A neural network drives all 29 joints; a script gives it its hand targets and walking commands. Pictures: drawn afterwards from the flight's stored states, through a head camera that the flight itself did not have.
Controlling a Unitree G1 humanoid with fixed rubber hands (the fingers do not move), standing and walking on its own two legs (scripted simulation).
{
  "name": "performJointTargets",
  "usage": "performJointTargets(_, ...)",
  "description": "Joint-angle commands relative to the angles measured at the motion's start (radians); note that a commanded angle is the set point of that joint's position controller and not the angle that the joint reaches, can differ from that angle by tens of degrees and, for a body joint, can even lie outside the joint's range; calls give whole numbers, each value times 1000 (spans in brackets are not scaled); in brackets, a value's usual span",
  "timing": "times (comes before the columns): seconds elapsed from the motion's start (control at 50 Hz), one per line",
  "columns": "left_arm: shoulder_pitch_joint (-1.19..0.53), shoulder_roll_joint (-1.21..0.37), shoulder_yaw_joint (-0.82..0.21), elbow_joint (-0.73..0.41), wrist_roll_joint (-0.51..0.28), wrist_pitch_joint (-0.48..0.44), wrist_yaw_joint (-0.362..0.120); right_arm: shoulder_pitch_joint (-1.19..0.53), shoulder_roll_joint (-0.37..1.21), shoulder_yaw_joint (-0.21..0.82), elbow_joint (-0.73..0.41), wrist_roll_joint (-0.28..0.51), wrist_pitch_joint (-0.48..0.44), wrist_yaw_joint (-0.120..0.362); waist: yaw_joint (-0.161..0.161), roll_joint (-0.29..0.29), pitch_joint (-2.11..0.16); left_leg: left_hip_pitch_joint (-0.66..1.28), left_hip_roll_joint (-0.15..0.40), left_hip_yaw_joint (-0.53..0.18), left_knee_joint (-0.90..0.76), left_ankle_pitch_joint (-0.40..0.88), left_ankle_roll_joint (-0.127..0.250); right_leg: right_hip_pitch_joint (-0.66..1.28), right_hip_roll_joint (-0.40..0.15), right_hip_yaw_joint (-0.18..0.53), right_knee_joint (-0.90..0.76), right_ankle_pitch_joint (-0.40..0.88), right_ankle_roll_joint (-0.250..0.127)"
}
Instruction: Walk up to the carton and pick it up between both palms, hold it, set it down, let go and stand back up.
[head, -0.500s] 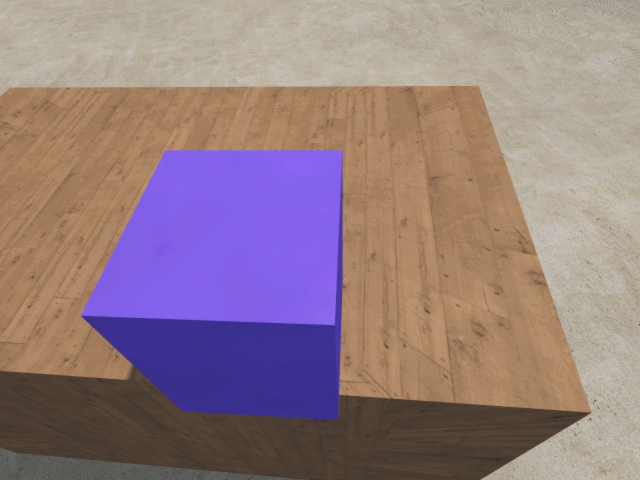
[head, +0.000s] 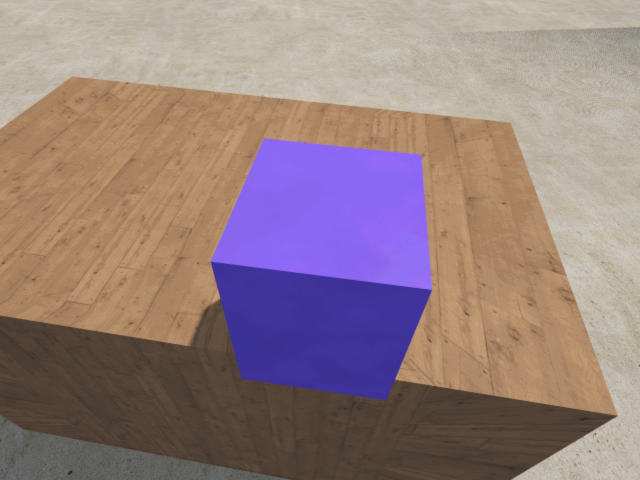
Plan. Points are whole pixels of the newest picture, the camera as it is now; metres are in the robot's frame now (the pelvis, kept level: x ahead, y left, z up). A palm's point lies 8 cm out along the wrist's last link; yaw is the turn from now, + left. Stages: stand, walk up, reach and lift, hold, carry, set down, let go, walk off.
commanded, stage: walk up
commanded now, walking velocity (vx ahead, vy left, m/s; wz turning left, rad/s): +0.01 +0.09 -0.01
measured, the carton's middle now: (326, 272) +0.38 +0.02 +0.07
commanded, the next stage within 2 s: stand in 0.84 s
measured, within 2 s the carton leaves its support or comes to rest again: neither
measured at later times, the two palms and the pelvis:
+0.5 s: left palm out of the picture +0.01 +0.25 -0.13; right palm out of the picture +0.01 -0.18 -0.13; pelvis +0.01 +0.03 +0.01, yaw +0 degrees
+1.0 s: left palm out of the picture -0.04 +0.23 -0.13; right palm out of the picture -0.03 -0.20 -0.13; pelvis -0.01 +0.02 +0.01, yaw +0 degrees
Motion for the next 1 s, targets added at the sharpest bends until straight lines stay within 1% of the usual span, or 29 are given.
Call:
performJointTargets(0.0, -11, -23, -9, -58, -5, 10, -11, 222, -128, 5, 12, -6, -20, -20, -71, 339, 107, -7, 330, -379, -391, -198, 87, -258, 104, 24, 282, -395, -34)
performJointTargets(0.02, -67, -21, -14, -60, -17, 15, -20, 170, -95, 21, 14, -9, -32, -28, -73, 246, 182, -123, 322, -423, -423, -195, 102, -222, 80, 115, 309, -340, -44)
performJointTargets(0.04, -7, -16, -9, -12, -22, 19, -35, 71, -26, 55, -19, -12, -50, -30, -11, 73, 218, -119, 286, -327, -410, -92, 74, -190, 90, 136, 348, -215, -52)
performJointTargets(0.06, 66, -27, -11, 23, -19, 18, -44, -1, -56, 49, -41, -15, -62, -32, 37, 49, 191, -109, 235, -257, -392, 22, 35, -137, 96, 137, 353, -126, -53)
performJointTargets(0.08, 108, -17, -10, 46, -14, 15, -52, -2, -44, 60, -35, -8, -78, -35, 48, 69, 137, -66, 197, -200, -373, 155, 10, -84, 100, 122, 336, -69, -50)
performJointTargets(0.1, 152, -21, -9, 70, -11, 14, -57, -6, -44, 71, -31, -2, -91, -35, 63, 155, 98, -51, 169, -151, -357, 197, 18, -32, 101, 119, 339, -34, -43)
performJointTargets(0.12, 172, -2, -5, 86, -13, 13, -57, 13, -19, 77, -22, 0, -97, -33, 60, 109, 74, -18, 152, -145, -346, 237, 16, -5, 114, 117, 350, -24, -42)
performJointTargets(0.18, 98, -3, -23, 81, -13, 9, -44, 82, 17, 86, -7, 3, -105, -38, 6, 165, 31, 87, 152, -101, -263, 387, 46, 20, 117, 101, 266, -45, -46)
performJointTargets(0.22, 63, -9, -34, 72, -18, 7, -28, 158, 22, 92, 20, 0, -100, -46, -36, 253, 16, 180, 174, -123, -199, 522, 69, 23, 109, 85, 161, -118, -38)
performJointTargets(0.26, 57, -22, -40, 77, -23, 4, -14, 199, 23, 95, 43, -3, -95, -55, -54, 167, 38, 236, 217, -158, -146, 731, 111, 14, 119, 74, 96, -201, -35)
performJointTargets(0.28, 28, -23, -47, 76, -27, 2, -8, 209, 20, 97, 51, -2, -91, -57, -65, 163, 56, 247, 220, -160, -125, 843, 129, 19, 119, 65, 71, -216, -38)
performJointTargets(0.3, 50, -48, -55, 85, -26, -4, -9, 194, 9, 94, 50, -5, -88, -61, -52, 150, 52, 258, 220, -147, -108, 858, 158, 42, 108, 63, 9, -201, -41)
performJointTargets(0.34, 97, -73, -62, 105, -26, -16, -4, 188, 28, 97, 64, -2, -84, -62, -33, 130, 19, 225, 201, -155, -83, 888, 146, 175, 99, 76, -117, -40, -46)
performJointTargets(0.42, 110, -35, -53, 136, -24, -35, -10, 172, 56, 93, 58, 8, -81, -59, -41, -42, 53, 117, 87, -98, -114, 493, 99, 295, 34, 153, -133, 340, -75)
performJointTargets(0.46, 116, -78, -67, 135, -20, -41, -12, 154, 23, 86, 79, 7, -78, -60, -33, 3, 64, 92, 72, -91, -115, 407, 87, 323, 31, 146, -147, 386, -80)
performJointTargets(0.48, 116, -69, -67, 131, -25, -43, -9, 155, 15, 80, 75, 6, -76, -56, -38, -13, 55, 103, 60, -81, -126, 385, 77, 311, 32, 151, -136, 393, -89)
performJointTargets(0.52, 105, -58, -60, 133, -24, -47, -5, 146, 16, 77, 79, 1, -71, -53, -34, -49, 62, 100, 69, -92, -136, 348, 81, 310, 40, 142, -147, 326, -88)
performJointTargets(0.56, 102, -57, -60, 137, -22, -49, -3, 126, 29, 80, 83, 1, -69, -51, -32, 21, 68, 110, 57, -76, -131, 317, 72, 289, 29, 154, -157, 332, -93)
performJointTargets(0.6, 101, -47, -59, 130, -26, -48, -3, 116, 39, 85, 92, 3, -64, -50, -37, 69, 72, 98, 44, -76, -150, 240, 67, 274, 35, 152, -178, 227, -92)
performJointTargets(0.68, 115, -58, -61, 159, -21, -44, -9, 132, 25, 80, 100, -7, -59, -50, -37, -10, 99, 74, 50, -81, -147, 117, 64, 244, 50, 147, -220, -21, -88)
performJointTargets(0.72, 116, -61, -58, 153, -16, -41, -11, 116, 1, 72, 103, -15, -59, -48, -33, 24, 138, 53, 57, -82, -135, 50, 61, 205, 60, 141, -211, -128, -89)
performJointTargets(0.78, 123, -82, -66, 151, -16, -45, -11, 119, 35, 79, 99, -14, -60, -49, -40, 32, 171, 44, 49, -67, -113, 97, 62, 152, 38, 183, -230, -71, -95)
performJointTargets(0.82, 131, -59, -59, 151, -17, -47, -9, 153, 29, 81, 103, -14, -64, -47, -46, 22, 159, 32, 46, -65, -104, 44, 55, 160, 48, 176, -215, -158, -93)
performJointTargets(0.84, 110, -64, -62, 150, -17, -51, -10, 150, 38, 83, 107, -10, -67, -49, -47, -5, 144, 44, 59, -82, -124, 164, 60, 183, 39, 174, -213, 5, -91)
performJointTargets(0.88, 131, -93, -67, 155, -23, -59, -12, 134, 29, 77, 117, -7, -73, -54, -29, 39, 128, 66, 67, -90, -129, 263, 61, 222, 49, 160, -180, 177, -89)
performJointTargets(0.92, 156, -73, -63, 171, -21, -63, -12, 141, 21, 77, 113, -8, -73, -56, -23, 24, 72, 85, 67, -86, -124, 273, 58, 260, 47, 159, -172, 213, -89)
performJointTargets(0.94, 149, -60, -57, 170, -20, -63, -11, 152, 32, 78, 114, -3, -76, -57, -29, -38, 56, 86, 69, -97, -119, 304, 57, 284, 54, 140, -163, 239, -87)
performJointTargets(0.96, 158, -76, -59, 162, -21, -65, -11, 156, 36, 79, 110, 0, -75, -58, -26, -35, 36, 110, 69, -81, -107, 303, 58, 281, 46, 150, -157, 271, -94)
performJointTargets(0.98, 164, -88, -62, 160, -19, -68, -9, 148, 30, 74, 116, -3, -76, -59, -23, 49, 30, 112, 60, -75, -105, 309, 55, 278, 47, 150, -155, 274, -91)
